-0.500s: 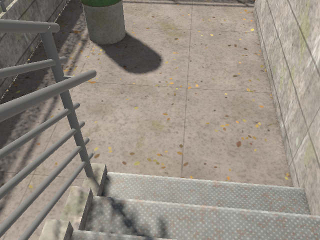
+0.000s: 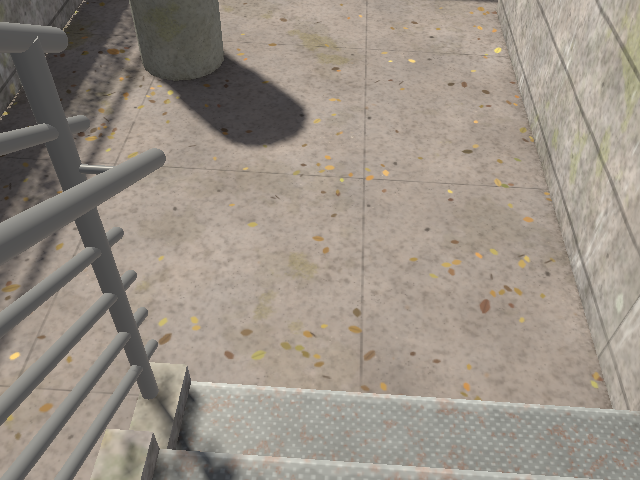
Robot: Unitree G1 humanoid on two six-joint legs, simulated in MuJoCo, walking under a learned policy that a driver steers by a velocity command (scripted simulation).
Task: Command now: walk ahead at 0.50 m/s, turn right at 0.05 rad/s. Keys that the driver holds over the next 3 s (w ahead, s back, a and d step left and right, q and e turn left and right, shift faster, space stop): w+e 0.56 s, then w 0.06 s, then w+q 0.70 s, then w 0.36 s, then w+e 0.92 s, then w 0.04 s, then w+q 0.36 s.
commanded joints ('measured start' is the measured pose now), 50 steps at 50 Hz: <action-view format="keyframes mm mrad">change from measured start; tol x64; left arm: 1 10 45 10 -32 12 -12 -32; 50 5 7 -35 -99 36 1 16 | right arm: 1 -30 -64 1 -58 3 -16 -19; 50 -25 -154 -49 -162 30 -19 -2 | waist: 1 52 59 96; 50 38 156 39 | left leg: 1 -122 241 -298 -132 271 95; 13 -176 248 -69 722 727 66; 15 -687 29 1 1425 -393 -21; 28 -435 132 -158 124 900 -85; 43 743 508 -683 -206 487 290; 50 -206 176 -454 -350 539 139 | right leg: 1 7 -1 46 -184 377 -11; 10 139 12 -26 -655 200 -47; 16 1373 -252 289 -348 721 -334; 18 1045 -324 483 -611 -134 -400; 34 318 68 253 -325 -382 -176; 39 515 79 181 188 -90 -188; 42 -286 159 -30 1144 -973 -120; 50 49 11 -63 75 -167 45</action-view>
